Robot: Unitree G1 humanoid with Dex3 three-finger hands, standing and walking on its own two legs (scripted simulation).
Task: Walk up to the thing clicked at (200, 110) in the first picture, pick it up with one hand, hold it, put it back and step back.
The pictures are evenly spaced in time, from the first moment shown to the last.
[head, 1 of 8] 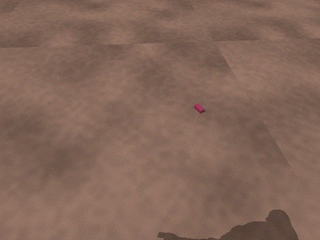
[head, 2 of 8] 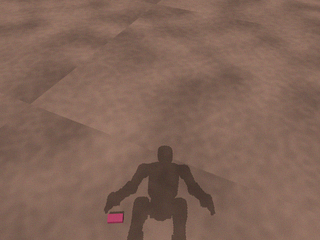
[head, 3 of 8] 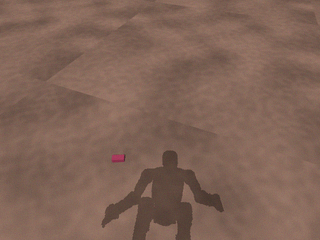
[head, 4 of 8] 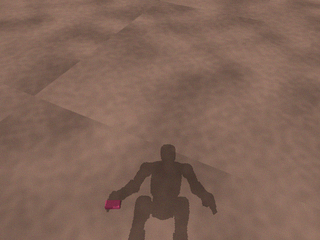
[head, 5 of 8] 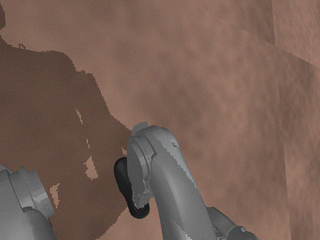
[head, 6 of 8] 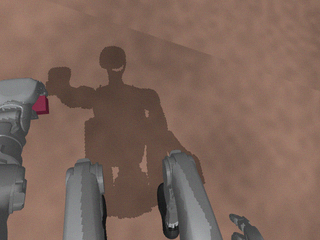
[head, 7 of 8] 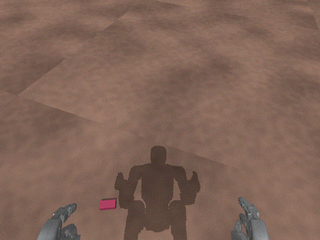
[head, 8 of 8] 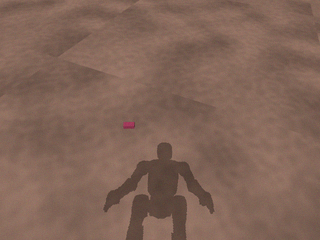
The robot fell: no
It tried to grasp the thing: yes
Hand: left
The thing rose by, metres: 0.70
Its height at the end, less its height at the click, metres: +0.00
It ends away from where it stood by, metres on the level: 0.01
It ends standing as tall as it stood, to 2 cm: yes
